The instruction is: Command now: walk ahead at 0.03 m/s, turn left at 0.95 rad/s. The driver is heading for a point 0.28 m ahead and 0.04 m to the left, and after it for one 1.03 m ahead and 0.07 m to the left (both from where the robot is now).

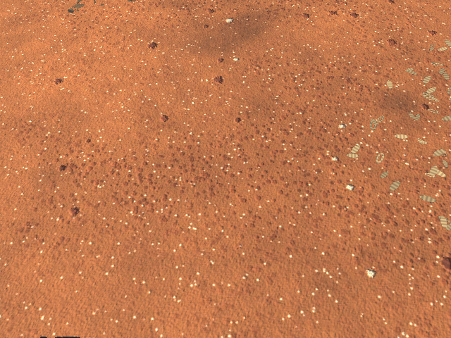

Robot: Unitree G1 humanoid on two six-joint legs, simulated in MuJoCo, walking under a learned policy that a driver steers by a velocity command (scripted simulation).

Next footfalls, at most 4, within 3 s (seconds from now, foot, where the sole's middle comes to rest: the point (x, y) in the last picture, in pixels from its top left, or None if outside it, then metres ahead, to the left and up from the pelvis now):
0.40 left None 0.01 0.14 -0.77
0.98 right None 0.25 -0.09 -0.77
1.50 left None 0.34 0.14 -0.77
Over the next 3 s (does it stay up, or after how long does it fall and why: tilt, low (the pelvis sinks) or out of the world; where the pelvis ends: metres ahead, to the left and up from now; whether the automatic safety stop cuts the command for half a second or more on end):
stays up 0.26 0.04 0.00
